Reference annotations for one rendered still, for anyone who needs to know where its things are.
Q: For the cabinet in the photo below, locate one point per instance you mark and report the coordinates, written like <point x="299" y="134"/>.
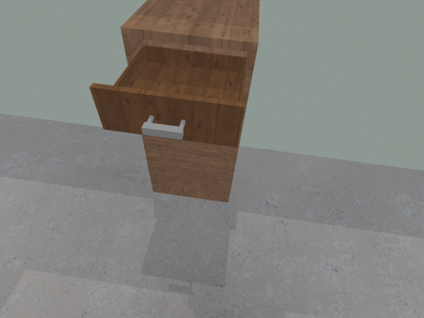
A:
<point x="230" y="27"/>

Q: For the handle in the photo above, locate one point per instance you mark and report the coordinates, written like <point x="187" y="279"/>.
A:
<point x="166" y="131"/>

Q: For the drawer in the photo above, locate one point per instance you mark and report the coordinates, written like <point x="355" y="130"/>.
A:
<point x="204" y="89"/>

